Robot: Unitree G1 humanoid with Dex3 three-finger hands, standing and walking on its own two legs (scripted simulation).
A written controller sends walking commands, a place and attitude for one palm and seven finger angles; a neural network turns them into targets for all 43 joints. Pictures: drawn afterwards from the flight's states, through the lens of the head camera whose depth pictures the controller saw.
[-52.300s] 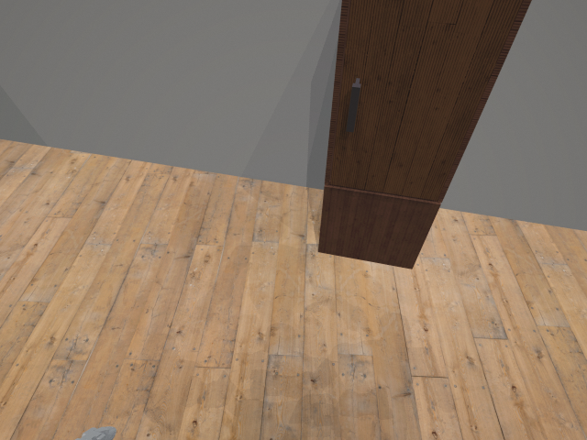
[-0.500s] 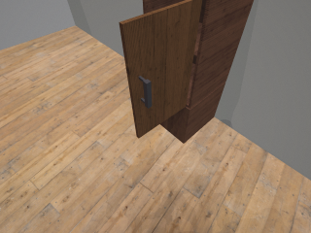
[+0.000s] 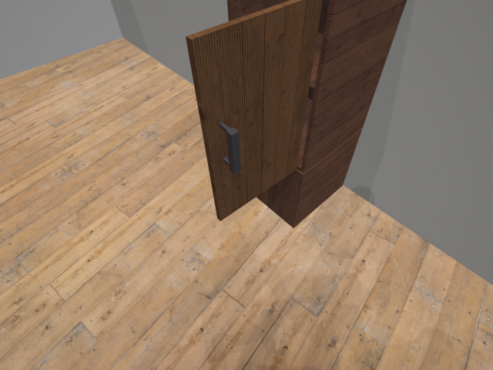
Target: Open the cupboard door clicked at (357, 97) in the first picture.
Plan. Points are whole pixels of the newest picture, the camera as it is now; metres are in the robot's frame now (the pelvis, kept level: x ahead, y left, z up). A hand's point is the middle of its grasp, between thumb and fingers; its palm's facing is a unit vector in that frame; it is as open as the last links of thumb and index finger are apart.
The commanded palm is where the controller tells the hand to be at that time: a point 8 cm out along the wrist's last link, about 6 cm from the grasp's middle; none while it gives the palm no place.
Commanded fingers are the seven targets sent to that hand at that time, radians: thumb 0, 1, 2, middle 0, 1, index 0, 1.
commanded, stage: look to check the result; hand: left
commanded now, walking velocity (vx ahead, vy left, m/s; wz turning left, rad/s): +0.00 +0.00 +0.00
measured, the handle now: (229, 148) +0.62 +0.08 -0.04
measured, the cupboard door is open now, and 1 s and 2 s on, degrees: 87 87 87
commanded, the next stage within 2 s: stand and wait in 0.02 s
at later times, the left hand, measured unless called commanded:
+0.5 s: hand out of the picture +0.07 +0.22 -0.16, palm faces +0.00 -0.95 -0.31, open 7.4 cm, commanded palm none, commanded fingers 0.00 0.90 0.90 -0.20 -0.30 -0.20 -0.30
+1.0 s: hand out of the picture +0.06 +0.22 -0.16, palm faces +0.00 -0.96 -0.29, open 7.4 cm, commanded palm none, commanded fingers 0.00 0.90 0.90 -0.20 -0.30 -0.20 -0.30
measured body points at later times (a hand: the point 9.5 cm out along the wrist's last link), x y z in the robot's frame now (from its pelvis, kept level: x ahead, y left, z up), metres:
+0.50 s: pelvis +0.01 +0.00 +0.00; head +0.03 -0.02 +0.45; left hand +0.07 +0.27 -0.14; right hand +0.06 -0.27 -0.16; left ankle +0.01 +0.14 -0.75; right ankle -0.01 -0.09 -0.75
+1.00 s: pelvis +0.02 +0.00 +0.00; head +0.04 -0.01 +0.45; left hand +0.07 +0.27 -0.14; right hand +0.05 -0.27 -0.16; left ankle +0.01 +0.14 -0.75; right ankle -0.01 -0.09 -0.75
